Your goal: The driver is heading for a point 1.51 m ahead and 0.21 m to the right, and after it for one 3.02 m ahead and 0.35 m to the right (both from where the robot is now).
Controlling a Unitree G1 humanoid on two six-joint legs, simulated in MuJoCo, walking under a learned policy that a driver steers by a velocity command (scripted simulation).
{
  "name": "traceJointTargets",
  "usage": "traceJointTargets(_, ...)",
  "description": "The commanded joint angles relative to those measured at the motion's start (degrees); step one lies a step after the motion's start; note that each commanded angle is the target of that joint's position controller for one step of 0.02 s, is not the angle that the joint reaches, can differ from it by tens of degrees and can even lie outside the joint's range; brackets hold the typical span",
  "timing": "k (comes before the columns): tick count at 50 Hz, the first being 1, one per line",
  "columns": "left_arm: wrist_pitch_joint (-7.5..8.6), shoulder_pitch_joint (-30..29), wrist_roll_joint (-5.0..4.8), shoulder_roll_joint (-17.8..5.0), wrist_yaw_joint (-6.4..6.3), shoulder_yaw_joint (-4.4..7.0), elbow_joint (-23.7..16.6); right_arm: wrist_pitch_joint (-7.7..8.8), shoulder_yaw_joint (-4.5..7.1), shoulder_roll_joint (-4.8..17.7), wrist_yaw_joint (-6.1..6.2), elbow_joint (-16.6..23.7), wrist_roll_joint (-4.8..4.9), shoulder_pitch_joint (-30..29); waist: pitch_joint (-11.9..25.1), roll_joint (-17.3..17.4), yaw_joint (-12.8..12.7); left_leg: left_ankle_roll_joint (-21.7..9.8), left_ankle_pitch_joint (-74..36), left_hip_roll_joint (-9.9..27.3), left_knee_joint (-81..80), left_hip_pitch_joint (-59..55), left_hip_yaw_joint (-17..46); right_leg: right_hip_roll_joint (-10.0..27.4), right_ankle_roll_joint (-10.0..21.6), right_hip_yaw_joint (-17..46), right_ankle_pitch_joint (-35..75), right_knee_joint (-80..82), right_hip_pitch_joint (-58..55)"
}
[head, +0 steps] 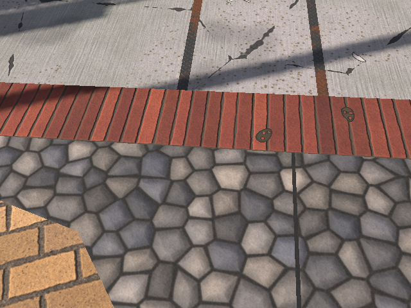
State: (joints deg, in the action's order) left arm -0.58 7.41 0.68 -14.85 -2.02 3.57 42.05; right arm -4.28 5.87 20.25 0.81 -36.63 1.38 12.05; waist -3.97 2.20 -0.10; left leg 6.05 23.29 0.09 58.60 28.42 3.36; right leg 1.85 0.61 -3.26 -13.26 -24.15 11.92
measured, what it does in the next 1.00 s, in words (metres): steps on the spot: left foot, then right foot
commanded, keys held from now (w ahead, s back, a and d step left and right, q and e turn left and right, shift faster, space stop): q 0.04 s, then no key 0.74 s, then w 0.22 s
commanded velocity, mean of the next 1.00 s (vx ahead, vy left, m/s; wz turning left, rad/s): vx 0.04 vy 0.00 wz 0.16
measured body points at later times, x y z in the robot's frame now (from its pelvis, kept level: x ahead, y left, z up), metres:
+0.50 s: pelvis +0.00 +0.05 -0.01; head +0.02 +0.07 +0.44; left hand +0.08 +0.35 -0.13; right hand +0.20 -0.17 -0.10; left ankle +0.00 +0.15 -0.74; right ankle +0.01 -0.10 -0.73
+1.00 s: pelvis +0.04 +0.05 -0.01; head +0.04 +0.05 +0.44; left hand +0.07 +0.32 -0.15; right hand +0.16 -0.21 -0.14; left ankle +0.00 +0.15 -0.74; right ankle +0.01 -0.09 -0.74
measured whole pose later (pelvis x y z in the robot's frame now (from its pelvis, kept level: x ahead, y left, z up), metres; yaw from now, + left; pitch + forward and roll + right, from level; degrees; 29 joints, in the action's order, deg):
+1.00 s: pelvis +0.04 +0.05 -0.01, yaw +7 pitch +0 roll +0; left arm 2.9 16.0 -1.3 -15.0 -1.1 1.7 53.2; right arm 2.8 3.3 14.8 0.4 -49.7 1.2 14.8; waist 0.4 -0.4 0.0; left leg -3.9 23.8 -1.7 35.5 13.7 0.4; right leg 1.1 0.5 0.8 -22.0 -33.0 10.7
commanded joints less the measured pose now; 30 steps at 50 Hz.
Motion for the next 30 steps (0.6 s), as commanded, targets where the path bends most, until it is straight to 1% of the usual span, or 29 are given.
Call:
traceJointTargets(1,0.0,-1.1,-0.24,-12.4,0.1,3.35,-3.5,1.09,-0.15,2.4,-0.68,6.9,-0.33,-4.6,7.3,-12.1,-2.4,-0.1,-0.1,2.1,-8.2,0.5,-3.0,14.5,12.4,7.5,23.5,5.6,-9.3)
traceJointTargets(3,-0.08,-1.2,-0.74,-13.3,0.73,3.61,-3.3,0.96,-0.07,2.9,-0.99,7.1,-0.33,-4.0,7.4,-12.6,-2.3,-1.1,-0.2,1.6,-13.2,-3.9,-4.9,14.9,12.2,6.4,24.4,4.9,-7.6)
traceJointTargets(5,0.06,-1.0,-1.7,-13.7,1.27,3.58,-2.7,0.76,0.11,3.0,-1.19,6.9,-0.4,-2.5,7.4,-12.3,-1.4,-2.7,-2.3,0.6,-20.2,-7.6,-5.6,15.4,11.5,6.6,24.1,2.9,-7.4)
traceJointTargets(6,0.11,-1.8,-2.36,-13.5,1.42,3.42,-2.5,0.74,0.2,2.8,-1.3,6.2,-0.49,-0.5,7.5,-11.7,0.1,-4.2,-6.8,-0.1,-26.8,-11.3,-6.3,14.8,10.2,5.8,23.2,0.7,-6.4)
traceJointTargets(7,0.23,-1.5,-2.85,-12.3,1.5,2.95,-1.9,0.82,0.47,3.2,-1.22,5.1,-0.68,1.9,7.7,-10.5,1.5,-6.0,-13.3,-1.1,-34.4,-17.2,-6.5,13.5,7.8,4.3,20.4,-2.4,-3.7)
traceJointTargets(8,0.59,2.0,-2.05,-9.5,1.8,2.01,-0.5,0.94,1.03,5.4,-0.74,4.9,-0.78,3.3,9.3,-4.4,1.3,-7.9,-24.5,1.8,-38.2,-26.0,-1.3,10.6,3.3,0.8,12.4,-8.5,2.1)
traceJointTargets(9,0.97,2.3,1.74,-4.1,2.37,-0.19,-2.4,1.14,1.78,11.1,0.33,6.4,-1.43,3.9,12.2,14.3,-0.7,-14.0,-49.5,18.0,-36.5,-35.8,18.0,4.2,-3.1,-4.1,-18.0,-24.5,15.8)
traceJointTargets(10,0.73,-1.3,0.4,-7.4,1.65,0.94,-3.1,2.38,0.71,8.8,-0.29,7.0,-3.13,3.1,13.1,11.6,2.4,-24.8,-50.1,23.7,-36.6,-27.6,21.7,1.3,-4.8,2.3,-26.5,-34.1,18.5)
traceJointTargets(11,0.21,-2.4,-1.05,-10.3,1.16,1.83,-2.7,3.48,0.23,7.1,-0.83,6.3,-3.33,1.9,10.9,7.2,2.8,-24.7,-43.5,20.3,-38.0,-24.6,17.5,2.2,-4.9,4.4,-24.5,-38.5,18.3)
traceJointTargets(12,-0.12,-2.1,-1.38,-10.4,0.95,2.09,-2.1,4.13,-0.13,5.9,-0.88,5.3,-2.81,-0.5,8.8,6.6,1.5,-21.6,-37.3,16.4,-38.5,-23.4,13.6,2.6,-4.7,5.2,-20.9,-38.8,18.9)
traceJointTargets(13,-0.48,-1.2,-1.12,-10.1,0.56,2.22,-0.8,4.29,-0.39,5.3,-0.71,5.1,-2.25,-2.5,7.8,5.6,0.9,-19.2,-33.3,14.3,-38.8,-23.1,11.6,2.8,-4.8,5.5,-17.7,-38.1,19.2)
traceJointTargets(14,-0.8,-0.4,-0.72,-10.2,0.35,2.32,-0.4,4.41,-0.82,4.7,-0.53,4.9,-1.87,-4.1,6.9,6.0,0.2,-18.6,-35.6,13.4,-39.0,-21.2,10.0,2.6,-5.3,5.5,-14.3,-37.9,17.6)
traceJointTargets(15,-0.83,0.6,-0.76,-9.6,0.42,2.21,0.2,4.49,-1.39,3.5,-0.3,4.6,-1.99,-4.7,7.4,5.9,-0.5,-18.5,-37.2,12.4,-39.1,-20.2,8.6,2.1,-5.7,5.3,-11.7,-37.8,15.3)
traceJointTargets(16,-0.83,1.7,-0.97,-8.8,0.52,1.98,0.6,4.6,-1.73,2.5,-0.15,4.3,-2.15,-5.1,8.1,5.9,-1.0,-18.5,-36.9,11.8,-39.2,-20.4,7.5,2.0,-5.9,5.2,-10.0,-35.7,13.9)
traceJointTargets(17,-0.84,2.0,-1.08,-8.0,0.57,1.68,0.9,4.66,-1.86,2.0,-0.08,4.0,-2.2,-5.4,8.3,5.9,-0.9,-18.3,-35.5,11.3,-39.3,-20.9,6.9,2.1,-6.1,5.1,-9.1,-32.2,12.9)
traceJointTargets(19,-0.87,0.6,-0.93,-6.8,0.58,0.96,0.8,4.56,-1.86,2.0,-0.06,3.2,-2.2,-5.6,7.7,5.7,0.0,-18.2,-31.5,10.8,-39.3,-20.8,6.9,2.2,-6.1,4.8,-8.9,-24.2,10.2)
traceJointTargets(20,-0.86,-0.2,-0.82,-6.6,0.6,0.75,0.6,4.42,-1.73,2.4,-0.11,2.7,-2.26,-5.3,7.4,5.7,0.6,-18.5,-29.7,11.1,-39.3,-20.6,7.7,2.0,-6.0,4.5,-9.6,-21.2,8.9)
traceJointTargets(22,-0.81,-0.1,-0.91,-7.2,0.63,0.68,0.7,4.21,-1.68,2.8,-0.32,1.5,-2.28,-5.1,6.8,5.9,1.1,-19.2,-25.9,11.7,-39.4,-19.8,9.6,1.7,-5.6,4.2,-10.3,-16.2,6.6)
traceJointTargets(23,-0.72,0.4,-0.99,-7.3,0.66,0.66,1.0,4.19,-1.86,2.5,-0.43,1.0,-2.17,-5.4,6.5,5.8,1.0,-19.1,-23.9,11.7,-39.4,-19.2,10.4,1.5,-5.3,4.1,-9.1,-13.3,5.2)
traceJointTargets(24,-0.57,1.5,-0.93,-7.1,0.74,0.57,1.6,4.2,-2.16,1.9,-0.5,0.5,-1.9,-6.2,6.2,5.3,0.1,-18.5,-21.6,11.2,-39.1,-18.1,10.5,1.3,-4.7,3.8,-5.9,-8.7,2.9)
traceJointTargets(25,-0.3,3.1,-0.56,-6.5,0.9,0.32,2.3,4.23,-2.52,1.2,-0.56,-0.1,-1.53,-6.8,5.9,4.3,-1.3,-17.0,-18.9,10.1,-38.7,-16.4,9.9,0.9,-3.9,3.3,0.8,-1.4,-1.1)
traceJointTargets(26,-0.01,3.7,0.26,-7.2,1.01,0.21,2.7,4.52,-2.8,0.4,-0.65,-1.3,-1.57,-5.1,6.1,2.2,-1.5,-14.4,-15.9,8.6,-38.5,-14.4,9.3,2.0,-2.9,5.0,8.9,2.4,-5.4)
traceJointTargets(27,0.21,4.1,0.59,-9.7,0.87,0.43,2.4,4.93,-3.02,-0.1,-0.77,-2.0,-2.5,-3.6,6.6,-1.3,-0.2,-11.7,-12.3,5.9,-36.6,-12.7,7.3,5.8,-1.4,8.9,17.8,2.2,-8.5)
traceJointTargets(28,0.33,2.7,-0.29,-12.8,0.92,1.3,3.5,5.1,-2.65,0.1,-0.93,-2.1,-2.72,-1.3,6.1,-8.4,3.1,-9.6,-9.6,2.1,-37.4,-14.2,3.2,5.7,1.0,8.0,12.3,-0.9,-4.3)
traceJointTargets(29,0.67,1.4,-0.61,-9.5,1.31,0.71,3.1,4.94,-2.72,1.0,-0.75,-2.5,-3.07,-4.2,5.5,-7.5,0.7,-8.1,-9.5,1.0,-35.6,-17.6,1.9,4.7,1.6,7.9,5.3,0.7,-0.3)
traceJointTargets(30,1.02,1.0,-0.1,-7.8,1.43,0.14,3.4,4.71,-2.46,1.2,-0.55,-2.4,-2.69,-5.8,4.8,-7.1,0.4,-8.1,-10.3,1.0,-34.7,-18.5,1.6,4.3,0.9,7.8,2.7,1.6,1.3)
Velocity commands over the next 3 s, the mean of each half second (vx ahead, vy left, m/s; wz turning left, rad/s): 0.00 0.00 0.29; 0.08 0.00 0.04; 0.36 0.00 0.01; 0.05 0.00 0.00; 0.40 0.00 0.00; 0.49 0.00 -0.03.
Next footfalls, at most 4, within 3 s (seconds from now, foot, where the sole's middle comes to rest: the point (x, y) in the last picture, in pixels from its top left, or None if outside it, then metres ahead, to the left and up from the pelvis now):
0.16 left None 0.04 0.15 -0.78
0.52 right None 0.05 -0.09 -0.78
1.44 right None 0.44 -0.03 -0.78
1.92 left None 0.31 0.17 -0.78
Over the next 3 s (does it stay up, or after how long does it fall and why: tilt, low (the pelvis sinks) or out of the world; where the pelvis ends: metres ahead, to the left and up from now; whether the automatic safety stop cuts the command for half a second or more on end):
stays up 0.78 0.08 -0.01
